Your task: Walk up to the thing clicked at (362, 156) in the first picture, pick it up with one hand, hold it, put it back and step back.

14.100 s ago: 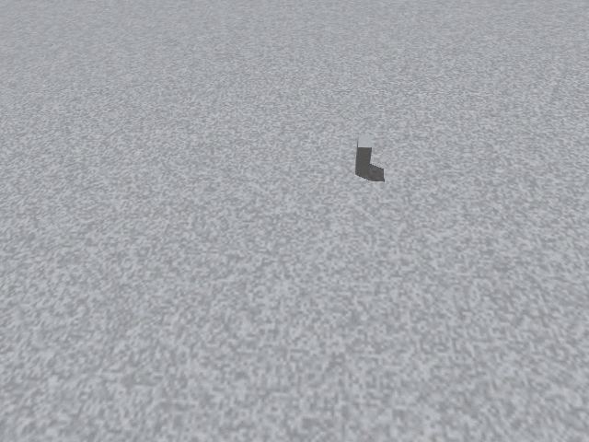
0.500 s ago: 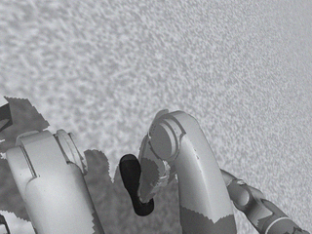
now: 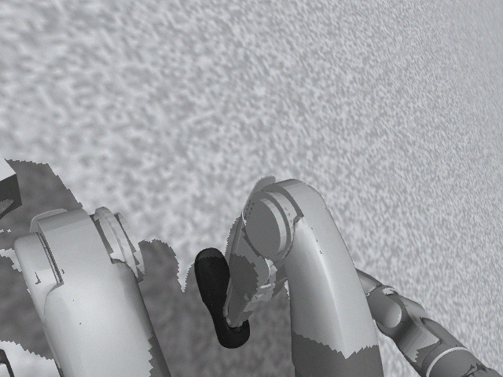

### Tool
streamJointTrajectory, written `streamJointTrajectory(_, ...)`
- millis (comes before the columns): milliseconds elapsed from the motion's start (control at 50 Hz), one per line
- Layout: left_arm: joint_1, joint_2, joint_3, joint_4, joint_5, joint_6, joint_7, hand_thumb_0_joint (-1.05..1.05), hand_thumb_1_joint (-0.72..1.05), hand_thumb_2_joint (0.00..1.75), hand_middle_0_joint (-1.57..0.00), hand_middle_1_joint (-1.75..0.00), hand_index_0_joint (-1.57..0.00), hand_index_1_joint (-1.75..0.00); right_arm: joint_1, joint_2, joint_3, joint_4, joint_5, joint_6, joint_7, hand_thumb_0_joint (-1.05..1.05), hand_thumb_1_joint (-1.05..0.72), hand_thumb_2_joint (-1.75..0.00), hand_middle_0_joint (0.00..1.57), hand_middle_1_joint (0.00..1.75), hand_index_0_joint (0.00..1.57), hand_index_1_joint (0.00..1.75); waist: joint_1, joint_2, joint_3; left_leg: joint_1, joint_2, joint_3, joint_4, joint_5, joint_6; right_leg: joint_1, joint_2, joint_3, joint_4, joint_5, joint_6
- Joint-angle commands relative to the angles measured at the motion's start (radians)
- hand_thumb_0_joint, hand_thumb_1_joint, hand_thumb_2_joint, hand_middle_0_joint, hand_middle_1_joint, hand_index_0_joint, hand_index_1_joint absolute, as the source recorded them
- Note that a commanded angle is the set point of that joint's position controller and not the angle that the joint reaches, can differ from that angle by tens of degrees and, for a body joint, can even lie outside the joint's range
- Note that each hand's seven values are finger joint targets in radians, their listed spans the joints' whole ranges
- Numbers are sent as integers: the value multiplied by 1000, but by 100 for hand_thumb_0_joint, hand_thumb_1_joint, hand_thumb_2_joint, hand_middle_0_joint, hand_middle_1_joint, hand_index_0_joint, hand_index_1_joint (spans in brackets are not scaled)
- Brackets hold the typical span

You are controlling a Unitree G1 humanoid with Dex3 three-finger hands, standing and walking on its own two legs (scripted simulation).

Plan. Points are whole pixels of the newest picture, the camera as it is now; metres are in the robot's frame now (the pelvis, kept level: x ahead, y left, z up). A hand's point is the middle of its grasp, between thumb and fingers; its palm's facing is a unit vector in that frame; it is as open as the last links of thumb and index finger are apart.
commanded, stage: close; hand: left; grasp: from the side
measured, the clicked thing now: out of the picture +0.41 +0.28 -0.19
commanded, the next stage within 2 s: settle in 0.42 s
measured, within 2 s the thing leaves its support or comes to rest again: leaves its support in 0.68 s
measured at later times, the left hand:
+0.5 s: hand out of the picture +0.38 +0.30 -0.18, palm faces +0.42 -0.91 +0.02, open 12.1 cm
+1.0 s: hand out of the picture +0.37 +0.31 -0.12, palm faces +0.42 -0.91 +0.02, open 12.2 cm
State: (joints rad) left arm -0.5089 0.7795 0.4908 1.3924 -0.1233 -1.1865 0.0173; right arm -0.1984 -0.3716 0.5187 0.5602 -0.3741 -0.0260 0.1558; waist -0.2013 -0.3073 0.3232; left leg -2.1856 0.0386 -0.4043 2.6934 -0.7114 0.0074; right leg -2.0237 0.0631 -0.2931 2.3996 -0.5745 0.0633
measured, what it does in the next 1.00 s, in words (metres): stands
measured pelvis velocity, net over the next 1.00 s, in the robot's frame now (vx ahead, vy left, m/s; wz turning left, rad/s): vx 0.00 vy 0.00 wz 0.03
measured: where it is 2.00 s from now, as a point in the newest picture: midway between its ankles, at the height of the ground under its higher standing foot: (169, 348)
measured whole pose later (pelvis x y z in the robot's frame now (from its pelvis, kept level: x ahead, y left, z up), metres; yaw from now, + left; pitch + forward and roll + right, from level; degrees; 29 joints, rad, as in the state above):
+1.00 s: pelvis +0.00 +0.00 +0.01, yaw +2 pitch +11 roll -17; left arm -0.44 0.67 0.44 1.12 -0.14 -1.05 -0.01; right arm -0.12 -0.36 0.41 0.58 -0.31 -0.01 0.17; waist -0.16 -0.23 0.22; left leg -2.20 0.04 -0.36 2.65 -0.70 0.01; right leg -2.05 0.04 -0.26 2.39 -0.59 0.05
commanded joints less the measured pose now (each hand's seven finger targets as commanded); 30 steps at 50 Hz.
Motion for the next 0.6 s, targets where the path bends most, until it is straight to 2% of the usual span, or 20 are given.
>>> streamJointTrajectory(0, -162, 112, -23, -156, -5, -67, -14, 0, 22, 91, -87, -90, -87, -90, 8, -369, -134, -11, 1, 12, -18, 0, -87, -89, 20, 30, 20, 30, -116, 581, -530, 365, 51, 87, -385, 82, -44, 215, 41, -89, -139, 119, -70)
streamJointTrajectory(40, -151, 90, -30, -148, -14, -63, -14, 0, 24, 93, -89, -92, -89, -93, 3, -369, -135, -11, 5, 9, -17, 0, -86, -89, 20, 30, 20, 30, -119, 570, -523, 364, 50, 82, -386, 94, -46, 213, 41, -95, -134, 129, -69)
streamJointTrajectory(100, -164, 114, -21, -149, -15, -65, -8, 0, 22, 94, -92, -94, -92, -95, 1, -372, -137, -8, 8, 9, -17, 0, -87, -89, 20, 30, 20, 30, -117, 554, -504, 332, 48, 84, -381, 65, -40, 206, 39, -92, -141, 108, -68)
streamJointTrajectory(160, -178, 110, -17, -148, -22, -64, 0, 0, 22, 96, -93, -96, -93, -96, 3, -362, -132, -9, 8, 7, -16, 0, -86, -89, 20, 30, 20, 30, -115, 535, -513, 317, 45, 92, -369, 58, -33, 218, 42, -86, -152, 104, -69)
streamJointTrajectory(200, -192, 138, -5, -146, -14, -69, 4, 0, 20, 96, -94, -96, -94, -97, 2, -362, -131, -12, 7, 8, -17, 0, -87, -89, 20, 30, 20, 30, -117, 542, -506, 316, 46, 92, -374, 39, -32, 207, 43, -85, -153, 85, -69)
streamJointTrajectory(220, -175, 137, 0, -138, -14, -70, 4, 0, 22, 96, -93, -96, -93, -97, -3, -365, -133, -13, 5, 8, -18, 0, -86, -89, 20, 30, 20, 30, -109, 539, -503, 320, 48, 93, -371, 46, -32, 211, 43, -84, -151, 90, -68)
streamJointTrajectory(320, -179, 136, -11, -101, 2, -69, -4, 0, 18, 98, -97, -100, -97, -101, -7, -359, -121, -17, 3, 15, -18, 0, -86, -89, 20, 30, 20, 30, -119, 534, -476, 308, 51, 80, -390, 4, -34, 185, 44, -90, -151, 51, -70)
streamJointTrajectory(380, -158, 147, 11, -100, -1, -70, -5, 0, 20, 101, -101, -104, -101, -104, -7, -371, -124, -25, 1, 15, -19, 0, -87, -89, 20, 30, 20, 30, -109, 555, -489, 335, 54, 72, -399, 31, -41, 192, 41, -97, -138, 75, -68)
streamJointTrajectory(420, -147, 123, 3, -113, -2, -72, -9, 0, 20, 104, -103, -106, -103, -107, -8, -378, -131, -26, 1, 16, -17, 0, -86, -89, 20, 30, 20, 30, -108, 582, -501, 380, 57, 62, -407, 71, -50, 191, 35, -99, -118, 106, -67)
streamJointTrajectory(440, -143, 131, 6, -119, -3, -71, -11, 0, 20, 104, -105, -108, -105, -109, -7, -377, -132, -25, 1, 15, -19, 0, -87, -89, 20, 30, 20, 30, -105, 585, -514, 389, 57, 66, -400, 85, -50, 189, 38, -97, -120, 113, -68)
streamJointTrajectory(460, -158, 117, -2, -127, -9, -70, -14, 0, 21, 106, -107, -110, -107, -111, 0, -380, -133, -22, 2, 16, -19, 0, -87, -89, 20, 30, 20, 30, -122, 580, -522, 386, 55, 67, -396, 96, -50, 204, 36, -98, -126, 126, -67)
streamJointTrajectory(500, -137, 109, -5, -132, -15, -65, -17, 0, 22, 109, -109, -112, -109, -113, -2, -373, -132, -21, 5, 15, -18, 0, -87, -89, 20, 30, 20, 30, -110, 581, -518, 378, 52, 74, -392, 106, -48, 206, 38, -95, -125, 134, -67)
streamJointTrajectory(520, -149, 113, -9, -139, -18, -64, -15, 0, 16, 109, -108, -113, -106, -116, 2, -369, -129, -18, 6, 14, -18, 0, -90, -90, 20, 30, 20, 30, -112, 575, -526, 361, 50, 82, -384, 100, -45, 218, 41, -92, -133, 129, -69)
streamJointTrajectory(580, -161, 120, 0, -162, -21, -63, -10, 0, 21, 114, -109, -116, -108, -119, 7, -371, -135, -17, 7, 13, -17, 0, -89, -90, 20, 30, 20, 30, -108, 564, -522, 353, 49, 85, -383, 92, -41, 222, 37, -88, -141, 127, -66)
